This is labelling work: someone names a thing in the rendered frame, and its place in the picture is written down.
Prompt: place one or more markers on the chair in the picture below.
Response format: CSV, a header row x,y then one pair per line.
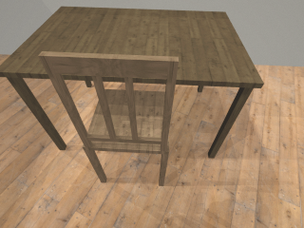
x,y
124,120

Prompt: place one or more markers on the table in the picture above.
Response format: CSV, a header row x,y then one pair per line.
x,y
207,44

